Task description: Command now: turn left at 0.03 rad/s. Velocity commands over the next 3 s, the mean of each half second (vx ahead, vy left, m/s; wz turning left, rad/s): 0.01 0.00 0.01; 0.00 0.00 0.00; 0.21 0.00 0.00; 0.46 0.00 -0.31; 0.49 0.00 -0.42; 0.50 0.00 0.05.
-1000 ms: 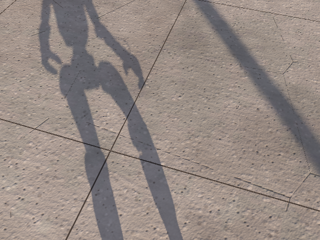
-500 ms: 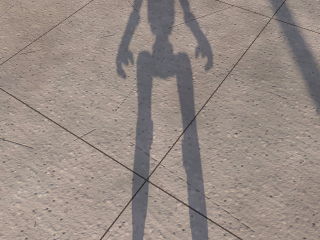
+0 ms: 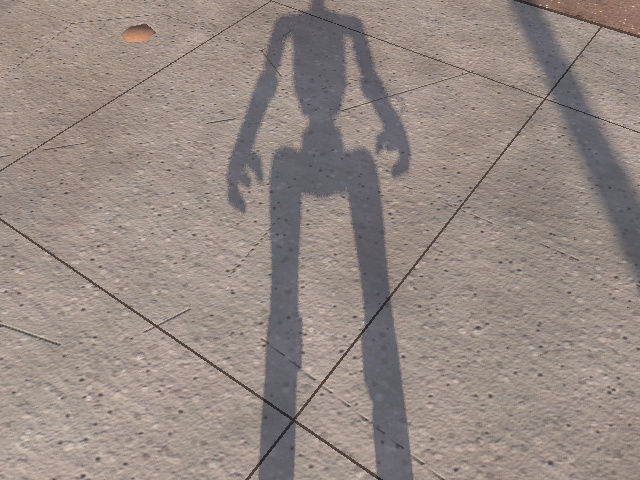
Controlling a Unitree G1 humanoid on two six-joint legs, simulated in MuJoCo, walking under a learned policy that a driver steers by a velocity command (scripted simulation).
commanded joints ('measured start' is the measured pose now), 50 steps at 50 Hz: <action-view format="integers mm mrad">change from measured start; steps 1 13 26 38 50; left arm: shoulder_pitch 8 16 67 135 192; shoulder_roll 109 104 75 45 20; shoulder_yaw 24 25 19 9 4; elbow -19 71 137 165 174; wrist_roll -1 -1 -1 -2 -3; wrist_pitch -2 3 -4 -10 -13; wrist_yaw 9 28 36 40 41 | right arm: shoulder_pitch -19 -1 10 24 41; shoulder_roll -117 -112 -104 -89 -75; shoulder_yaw -35 -38 -31 -20 -9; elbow -51 63 201 304 368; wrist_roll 0 2 8 13 15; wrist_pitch -15 -16 -15 -12 -8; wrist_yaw -3 -19 -30 -31 -33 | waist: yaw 2 3 -1 -7 -13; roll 8 7 0 -6 -9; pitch -75 -32 2 12 19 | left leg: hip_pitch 85 76 65 58 55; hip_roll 74 53 38 30 27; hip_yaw -77 -52 -33 -21 -14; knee -68 -107 -134 -141 -142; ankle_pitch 376 263 164 157 168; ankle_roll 49 32 22 20 17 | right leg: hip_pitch -17 -30 -61 -69 -72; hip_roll -32 -28 -18 -11 -7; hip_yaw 33 30 23 19 18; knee -63 -97 -122 -129 -132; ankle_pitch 216 141 85 89 103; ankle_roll -11 -9 -13 -18 -23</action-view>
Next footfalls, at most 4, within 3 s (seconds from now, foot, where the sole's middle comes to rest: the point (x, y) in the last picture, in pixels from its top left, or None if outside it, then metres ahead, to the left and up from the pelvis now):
1.82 right None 0.43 -0.12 -0.77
2.32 left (340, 378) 0.75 0.00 -0.77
2.82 right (482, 326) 0.90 -0.35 -0.77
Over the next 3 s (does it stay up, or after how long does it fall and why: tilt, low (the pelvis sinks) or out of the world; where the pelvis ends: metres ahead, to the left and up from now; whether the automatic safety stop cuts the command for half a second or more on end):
stays up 0.87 -0.24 0.01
